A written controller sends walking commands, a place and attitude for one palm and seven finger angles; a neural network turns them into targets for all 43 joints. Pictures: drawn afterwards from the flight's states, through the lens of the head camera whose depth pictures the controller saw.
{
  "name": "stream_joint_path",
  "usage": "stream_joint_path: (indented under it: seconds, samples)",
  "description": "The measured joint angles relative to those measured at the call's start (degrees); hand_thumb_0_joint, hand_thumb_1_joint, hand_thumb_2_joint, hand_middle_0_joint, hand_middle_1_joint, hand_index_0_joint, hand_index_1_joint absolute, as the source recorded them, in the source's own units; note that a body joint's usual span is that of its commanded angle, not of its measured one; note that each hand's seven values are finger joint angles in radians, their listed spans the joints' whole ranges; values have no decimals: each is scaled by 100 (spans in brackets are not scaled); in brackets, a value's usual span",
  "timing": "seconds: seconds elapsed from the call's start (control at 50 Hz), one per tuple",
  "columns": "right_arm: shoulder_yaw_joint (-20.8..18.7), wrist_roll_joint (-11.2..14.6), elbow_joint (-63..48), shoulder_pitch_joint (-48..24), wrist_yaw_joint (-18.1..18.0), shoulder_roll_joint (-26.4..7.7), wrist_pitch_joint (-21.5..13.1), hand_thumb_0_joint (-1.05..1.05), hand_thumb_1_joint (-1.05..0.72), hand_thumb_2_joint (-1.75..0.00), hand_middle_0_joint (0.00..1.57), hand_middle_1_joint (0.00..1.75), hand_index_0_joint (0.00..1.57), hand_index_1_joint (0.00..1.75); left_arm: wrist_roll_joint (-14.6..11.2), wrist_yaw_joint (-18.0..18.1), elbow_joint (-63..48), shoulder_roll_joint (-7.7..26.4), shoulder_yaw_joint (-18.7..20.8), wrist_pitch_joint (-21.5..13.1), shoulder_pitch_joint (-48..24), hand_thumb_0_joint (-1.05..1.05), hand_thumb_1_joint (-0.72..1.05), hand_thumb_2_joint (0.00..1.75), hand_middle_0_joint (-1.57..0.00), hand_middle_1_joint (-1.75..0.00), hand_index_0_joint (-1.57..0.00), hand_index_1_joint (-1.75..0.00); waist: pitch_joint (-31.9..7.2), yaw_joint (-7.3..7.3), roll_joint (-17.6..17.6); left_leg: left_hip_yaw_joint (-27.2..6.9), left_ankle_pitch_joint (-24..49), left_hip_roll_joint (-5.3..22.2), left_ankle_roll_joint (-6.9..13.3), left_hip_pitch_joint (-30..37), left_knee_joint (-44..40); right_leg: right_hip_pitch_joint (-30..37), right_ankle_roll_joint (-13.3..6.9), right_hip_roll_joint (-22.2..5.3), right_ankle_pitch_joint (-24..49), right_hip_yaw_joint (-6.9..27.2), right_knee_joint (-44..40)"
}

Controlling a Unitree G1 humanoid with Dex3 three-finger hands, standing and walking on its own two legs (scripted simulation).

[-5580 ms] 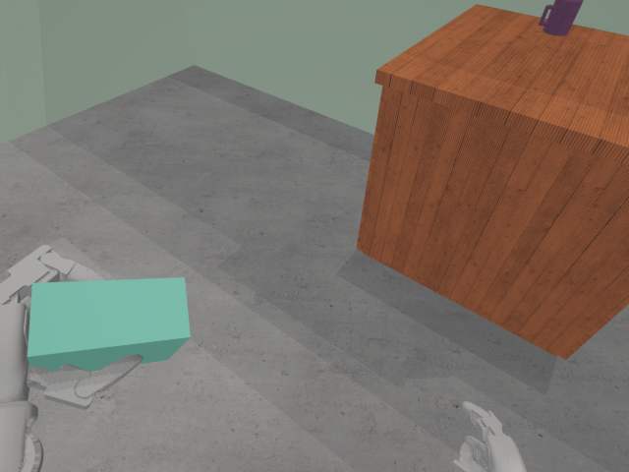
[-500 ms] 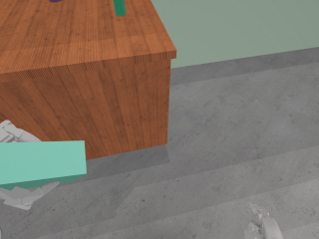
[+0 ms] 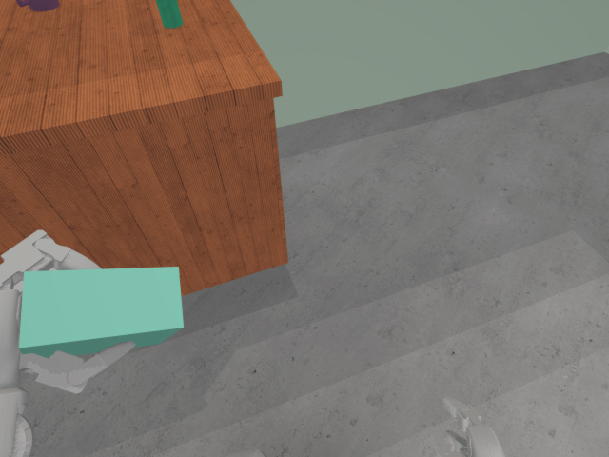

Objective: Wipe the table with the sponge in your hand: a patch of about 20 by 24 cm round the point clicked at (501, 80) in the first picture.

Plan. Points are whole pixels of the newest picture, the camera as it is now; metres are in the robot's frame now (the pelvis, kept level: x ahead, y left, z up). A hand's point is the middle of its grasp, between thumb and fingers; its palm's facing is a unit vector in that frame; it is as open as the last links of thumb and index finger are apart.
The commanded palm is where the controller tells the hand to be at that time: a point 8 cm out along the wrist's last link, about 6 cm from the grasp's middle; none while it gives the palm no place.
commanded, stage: take the last steps up to it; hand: left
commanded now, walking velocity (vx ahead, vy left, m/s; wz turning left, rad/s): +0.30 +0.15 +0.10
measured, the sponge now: (126, 311) +0.24 +0.19 +0.14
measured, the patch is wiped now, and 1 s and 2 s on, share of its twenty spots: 0.00 0.00 0.00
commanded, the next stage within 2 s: come to a stop and stand still in 1.54 s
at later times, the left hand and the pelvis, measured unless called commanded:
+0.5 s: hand (37, 284) +0.25 +0.27 +0.17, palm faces +0.42 -0.77 -0.47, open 10.0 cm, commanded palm +0.19 +0.31 +0.18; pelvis +0.04 +0.03 -0.01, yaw +3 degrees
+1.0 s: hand (30, 188) +0.37 +0.33 +0.18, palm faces +0.38 -0.79 -0.49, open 9.9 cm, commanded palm +0.31 +0.38 +0.18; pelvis +0.15 +0.09 +0.00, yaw +1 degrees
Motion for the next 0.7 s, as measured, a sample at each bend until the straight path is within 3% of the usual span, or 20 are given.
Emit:
stream_joint_path:
  seconds: [0.06,0.12,0.2,0.22,0.26,0.32,0.38,0.44,0.46,0.5,0.56,0.6,0.7]
  samples:
    - [-123,-13,0,145,-84,-120,26,1,-91,-90,20,30,21,30,10,2,-144,194,118,-131,349,-1,-49,99,-75,-133,-77,-134,-104,-86,-140,167,96,-41,41,55,-516,60,16,-72,172,23,-310]
    - [-250,-33,-7,313,-144,-272,-35,1,-91,-90,20,30,20,30,22,49,-205,325,249,-210,456,-1,-49,99,-75,-133,-77,-134,-178,-37,-260,291,133,-50,128,338,-1384,72,52,-156,216,38,-408]
    - [-388,-50,-60,458,-209,-482,-176,1,-91,-90,20,30,20,30,16,128,-200,228,292,-258,330,-1,-49,99,-75,-133,-77,-134,-218,32,-250,337,466,-78,269,1010,-2718,-14,180,-239,-59,20,3]
    - [-418,-49,-69,450,-228,-488,-204,1,-91,-90,20,30,20,30,15,140,-160,196,293,-269,250,-1,-49,99,-75,-133,-77,-134,-189,47,-266,349,845,-108,285,1034,-2726,-71,204,-261,-344,64,278]
    - [-434,-35,-31,420,-250,-417,-273,1,-91,-90,20,30,20,30,41,137,29,129,284,-289,115,-1,-49,99,-75,-133,-77,-134,-219,77,-278,382,856,-151,295,1042,-2543,-312,270,-275,-1076,110,1224]
    - [-372,-27,43,400,-217,-223,-412,1,-91,-90,20,30,20,30,80,109,312,51,232,-255,17,-1,-49,99,-75,-133,-77,-134,-344,38,-172,300,698,-164,323,1114,-2572,-547,358,-298,-1304,-31,2118]
    - [-235,-27,62,358,-158,-33,-519,1,-91,-90,20,30,20,30,70,90,293,4,167,-204,36,-1,-49,99,-75,-133,-77,-134,-359,96,-47,277,656,-125,259,1193,-2610,-375,417,-324,-1302,-259,1647]
    - [-99,-40,3,307,-101,104,-564,1,-91,-90,20,30,20,30,73,71,147,93,142,-242,46,-1,-49,99,-75,-133,-77,-134,-320,144,54,241,391,-105,190,1075,-2216,121,326,-300,-813,-425,381]
    - [-79,-36,10,245,-83,115,-541,1,-91,-90,20,30,20,30,88,55,135,119,130,-278,-21,-1,-49,99,-75,-133,-77,-134,-277,156,117,222,253,-67,226,892,-1803,121,228,-286,-413,-467,335]
    - [-89,-28,139,82,-34,96,-438,1,-91,-90,20,30,21,30,61,-7,228,77,64,-342,-203,-1,-49,99,-75,-133,-77,-134,-168,190,216,38,-7,-99,196,369,-486,113,103,-291,-501,-541,569]
    - [-106,-19,227,-56,27,38,-252,1,-91,-90,20,30,21,30,8,-82,344,-55,73,-397,-186,-1,-49,99,-75,-133,-77,-134,-108,242,193,-47,234,-88,80,-301,785,300,120,-340,-612,-480,365]
    - [-112,-18,185,-82,25,-2,-179,1,-91,-90,20,30,21,30,18,-90,344,-84,106,-433,-77,-1,-49,99,-75,-133,-77,-134,-75,220,108,0,467,45,51,-545,704,440,201,-410,-521,-448,102]
    - [-205,-48,-60,-10,-48,-150,-198,1,-91,-90,20,30,21,30,50,-1,0,8,141,-379,126,-1,-49,99,-75,-133,-77,-134,109,250,-225,331,830,253,119,-220,-1270,673,380,-692,-560,-325,-114]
